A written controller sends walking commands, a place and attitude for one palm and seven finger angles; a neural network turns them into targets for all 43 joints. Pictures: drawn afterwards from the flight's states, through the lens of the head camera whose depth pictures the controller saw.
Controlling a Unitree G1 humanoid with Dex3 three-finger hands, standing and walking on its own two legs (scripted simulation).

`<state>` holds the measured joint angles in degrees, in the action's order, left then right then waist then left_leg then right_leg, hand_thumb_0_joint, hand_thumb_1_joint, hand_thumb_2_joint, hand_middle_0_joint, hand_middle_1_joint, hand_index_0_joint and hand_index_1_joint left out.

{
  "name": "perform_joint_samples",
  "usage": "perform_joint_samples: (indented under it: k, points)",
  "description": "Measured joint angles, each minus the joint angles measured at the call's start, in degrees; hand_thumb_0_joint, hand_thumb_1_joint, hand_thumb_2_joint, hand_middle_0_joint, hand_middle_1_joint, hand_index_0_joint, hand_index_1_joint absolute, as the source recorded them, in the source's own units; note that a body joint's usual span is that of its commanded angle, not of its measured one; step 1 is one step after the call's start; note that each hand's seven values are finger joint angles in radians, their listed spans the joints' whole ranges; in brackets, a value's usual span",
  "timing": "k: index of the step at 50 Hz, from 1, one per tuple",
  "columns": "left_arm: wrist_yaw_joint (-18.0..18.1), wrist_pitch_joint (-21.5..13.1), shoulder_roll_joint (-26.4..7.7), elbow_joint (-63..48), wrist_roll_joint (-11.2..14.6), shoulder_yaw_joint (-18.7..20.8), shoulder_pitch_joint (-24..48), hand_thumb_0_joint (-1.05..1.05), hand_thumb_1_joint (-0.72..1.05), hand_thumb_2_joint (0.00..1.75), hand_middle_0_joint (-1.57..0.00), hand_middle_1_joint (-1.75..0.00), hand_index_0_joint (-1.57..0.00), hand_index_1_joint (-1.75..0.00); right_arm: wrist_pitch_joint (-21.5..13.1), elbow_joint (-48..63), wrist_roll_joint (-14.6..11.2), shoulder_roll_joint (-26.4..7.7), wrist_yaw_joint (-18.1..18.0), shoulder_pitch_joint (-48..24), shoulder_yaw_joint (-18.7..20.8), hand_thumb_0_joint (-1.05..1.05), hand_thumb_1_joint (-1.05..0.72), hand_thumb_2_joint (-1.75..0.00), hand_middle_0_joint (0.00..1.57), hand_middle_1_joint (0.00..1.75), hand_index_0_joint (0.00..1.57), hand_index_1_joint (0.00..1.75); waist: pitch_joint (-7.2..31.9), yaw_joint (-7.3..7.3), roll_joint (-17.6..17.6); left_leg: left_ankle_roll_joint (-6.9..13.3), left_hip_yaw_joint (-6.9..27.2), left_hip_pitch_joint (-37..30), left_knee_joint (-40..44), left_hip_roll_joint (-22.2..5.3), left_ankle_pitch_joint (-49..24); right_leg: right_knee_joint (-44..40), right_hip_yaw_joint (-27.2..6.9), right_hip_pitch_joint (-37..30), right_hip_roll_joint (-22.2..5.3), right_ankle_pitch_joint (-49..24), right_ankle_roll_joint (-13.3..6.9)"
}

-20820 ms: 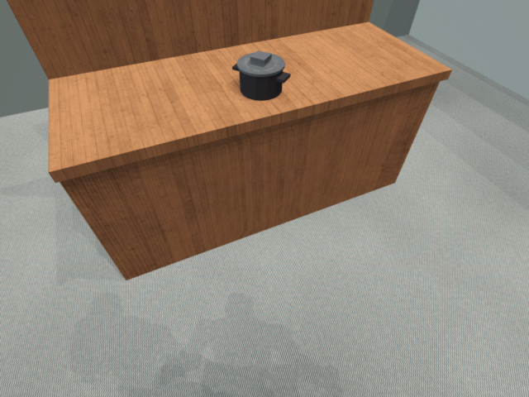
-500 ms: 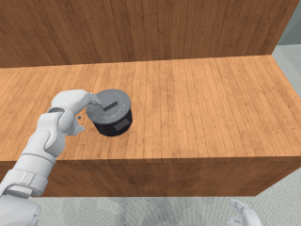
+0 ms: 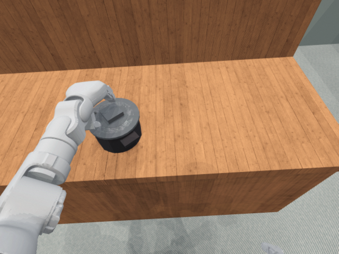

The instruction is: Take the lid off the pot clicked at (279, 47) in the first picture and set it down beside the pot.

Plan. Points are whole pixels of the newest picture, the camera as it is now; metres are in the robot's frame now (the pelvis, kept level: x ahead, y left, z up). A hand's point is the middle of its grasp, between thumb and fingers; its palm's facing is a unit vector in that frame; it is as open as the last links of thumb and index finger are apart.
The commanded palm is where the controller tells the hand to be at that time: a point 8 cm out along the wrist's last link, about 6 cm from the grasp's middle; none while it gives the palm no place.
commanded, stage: move the open hand above the knob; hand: left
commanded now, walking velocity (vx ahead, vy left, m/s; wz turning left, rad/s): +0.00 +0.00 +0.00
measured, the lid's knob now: (111, 112) +0.50 +0.18 +0.00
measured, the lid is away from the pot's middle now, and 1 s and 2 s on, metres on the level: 0.00 0.00 0.00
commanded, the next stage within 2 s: lower the open fingers around the knob in 0.84 s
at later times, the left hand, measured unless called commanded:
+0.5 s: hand (101, 103) +0.47 +0.18 +0.08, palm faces -0.33 -0.06 -0.94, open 10.3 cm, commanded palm +0.46 +0.18 +0.14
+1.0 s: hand (101, 104) +0.47 +0.18 +0.08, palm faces -0.34 -0.05 -0.94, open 10.3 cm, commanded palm +0.46 +0.18 +0.13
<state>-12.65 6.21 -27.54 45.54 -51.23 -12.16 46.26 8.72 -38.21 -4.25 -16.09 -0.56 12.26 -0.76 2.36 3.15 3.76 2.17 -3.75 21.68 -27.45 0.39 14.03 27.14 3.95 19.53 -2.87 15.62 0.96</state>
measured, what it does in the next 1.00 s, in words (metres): stands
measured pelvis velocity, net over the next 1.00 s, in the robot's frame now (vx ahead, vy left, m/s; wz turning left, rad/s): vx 0.00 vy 0.00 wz -0.02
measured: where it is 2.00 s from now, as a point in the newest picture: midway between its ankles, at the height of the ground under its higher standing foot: outside the picture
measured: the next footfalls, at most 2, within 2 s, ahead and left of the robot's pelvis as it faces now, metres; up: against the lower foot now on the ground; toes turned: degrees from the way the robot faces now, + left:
none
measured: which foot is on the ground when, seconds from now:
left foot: down 0.00-1.00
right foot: down 0.00-1.00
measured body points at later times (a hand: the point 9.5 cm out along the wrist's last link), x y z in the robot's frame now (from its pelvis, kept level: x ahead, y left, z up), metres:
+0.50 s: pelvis +0.01 +0.00 +0.00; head +0.06 -0.03 +0.45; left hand +0.49 +0.18 +0.13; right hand +0.06 -0.27 -0.14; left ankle -0.01 +0.10 -0.74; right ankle -0.03 -0.13 -0.74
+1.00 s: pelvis +0.00 +0.00 +0.00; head +0.05 -0.02 +0.44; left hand +0.48 +0.18 +0.13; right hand +0.07 -0.27 -0.14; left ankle -0.01 +0.10 -0.74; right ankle -0.03 -0.13 -0.74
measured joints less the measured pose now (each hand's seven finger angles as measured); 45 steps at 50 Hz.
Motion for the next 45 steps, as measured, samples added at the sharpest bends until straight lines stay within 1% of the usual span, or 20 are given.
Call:
perform_joint_samples:
  k: [4, 6, 9, 12, 16, 22, 26, 29, 35, 41, 45]
  points:
    - [0.32, 0.04, 0.53, 3.63, -0.49, -0.66, 3.14, 0.0, -0.26, 1.3, -0.81, -0.09, -0.81, -0.08, -0.08, -0.7, 0.15, -0.09, -0.19, 0.91, 0.39, 0.0, -0.91, -0.9, 0.2, 0.3, 0.2, 0.3, 0.35, 0.46, -0.1, -0.01, -0.18, 0.91, -0.33, -0.1, 0.15, 0.35, -0.21, 1.0, 0.08, 0.08, -0.01]
    - [0.39, -0.2, 0.63, 5.34, -0.5, 0.24, 4.33, 0.0, -0.26, 1.3, -0.81, -0.09, -0.81, -0.08, -0.11, -1.15, 0.24, -0.14, -0.41, 1.13, 0.31, 0.0, -0.91, -0.9, 0.2, 0.3, 0.2, 0.3, 0.41, 0.88, -0.19, -0.01, -0.4, 1.28, -0.45, -0.24, 0.24, 0.46, -0.44, 1.49, 0.2, 0.08, -0.03]
    - [0.67, -0.11, 0.5, 7.26, -1.19, 0.38, 5.94, 0.0, -0.26, 1.3, -0.81, -0.09, -0.81, -0.08, -0.38, -1.52, 0.35, -0.16, -0.73, 1.85, 0.52, 0.0, -0.91, -0.9, 0.2, 0.3, 0.2, 0.3, 0.65, 1.46, -0.25, -0.04, -0.68, 1.85, -0.49, -0.42, 0.3, 0.47, -0.74, 2.18, 0.38, -0.01, -0.08]
    - [1.13, -0.42, 0.13, 8.35, -1.35, 2.07, 6.44, 0.0, -0.26, 1.3, -0.81, -0.09, -0.81, -0.08, -0.59, -1.65, 0.51, -0.27, -0.82, 2.6, 0.59, 0.0, -0.91, -0.9, 0.2, 0.3, 0.2, 0.3, 0.89, 2.03, -0.22, -0.1, -1.08, 2.12, -0.41, -0.66, 0.38, 0.35, -1.16, 2.63, 0.62, -0.11, -0.11]
    - [1.25, -0.07, -0.21, 8.42, -1.55, 2.64, 5.92, 0.0, -0.26, 1.3, -0.81, -0.09, -0.81, -0.08, -0.58, -1.58, 0.54, -0.42, -0.56, 3.64, 0.89, 0.0, -0.91, -0.9, 0.2, 0.3, 0.2, 0.3, 1.2, 2.3, -0.03, -0.17, -1.44, 2.23, -0.34, -0.9, 0.52, 0.2, -1.54, 2.87, 0.86, -0.15, -0.13]
    - [0.91, -0.25, -0.62, 6.64, -1.45, 3.34, 4.16, 0.0, -0.26, 1.3, -0.81, -0.09, -0.81, -0.08, -0.46, -1.61, 0.53, -0.33, -0.76, 3.81, 0.99, 0.0, -0.91, -0.9, 0.2, 0.3, 0.2, 0.3, 1.12, 2.21, 0.08, -0.22, -1.48, 1.71, -0.15, -1.09, 0.59, -0.22, -1.59, 2.28, 1.07, -0.22, -0.2]
    - [0.89, -0.01, -0.68, 6.26, -1.33, 2.66, 3.8, 0.0, -0.26, 1.3, -0.81, -0.09, -0.81, -0.08, -0.51, -1.49, 0.36, -0.14, -0.7, 3.28, 1.03, 0.0, -0.91, -0.9, 0.2, 0.3, 0.2, 0.3, 1.33, 1.78, -0.05, -0.29, -1.27, 1.54, -0.14, -1.05, 0.54, -0.23, -1.39, 2.02, 1.05, -0.19, -0.25]
    - [0.61, 0.39, -0.42, 6.5, -1.15, 1.42, 3.9, 0.0, -0.26, 1.3, -0.81, -0.09, -0.81, -0.08, -0.44, -1.38, 0.21, -0.08, -0.66, 2.47, 0.96, 0.0, -0.91, -0.9, 0.2, 0.3, 0.2, 0.3, 1.38, 1.38, -0.13, -0.29, -1.05, 1.52, -0.32, -0.99, 0.54, -0.06, -1.18, 1.89, 0.98, -0.12, -0.26]
    - [0.08, -0.21, 0.23, 7.52, -1.17, 0.27, 5.03, 0.0, -0.26, 1.3, -0.81, -0.09, -0.81, -0.08, -0.72, -1.11, 0.04, 0.13, -1.23, 0.65, 0.67, 0.0, -0.91, -0.9, 0.2, 0.3, 0.2, 0.3, 1.32, 0.95, -0.45, -0.24, -0.68, 1.71, -0.6, -0.8, 0.36, 0.29, -0.82, 1.96, 0.79, -0.11, -0.28]
    - [0.34, -0.62, 0.17, 8.4, -1.35, 0.59, 6.23, 0.0, -0.26, 1.3, -0.81, -0.09, -0.81, -0.08, -1.1, -0.7, 0.17, 0.38, -1.55, 0.12, 0.39, 0.0, -0.91, -0.9, 0.2, 0.3, 0.2, 0.3, 1.35, 1.08, -0.76, -0.2, -0.78, 2.05, -0.54, -0.76, 0.13, 0.35, -0.94, 2.4, 0.75, -0.32, -0.27]
    - [0.68, -0.26, 0.36, 9.91, -1.51, 0.42, 7.0, 0.0, -0.26, 1.3, -0.81, -0.09, -0.81, -0.08, -0.94, -0.91, 0.13, 0.35, -1.4, 0.62, 0.26, 0.0, -0.91, -0.9, 0.2, 0.3, 0.2, 0.3, 1.58, 1.18, -0.76, -0.17, -0.91, 2.31, -0.7, -0.78, 0.21, 0.47, -1.08, 2.7, 0.75, -0.33, -0.2]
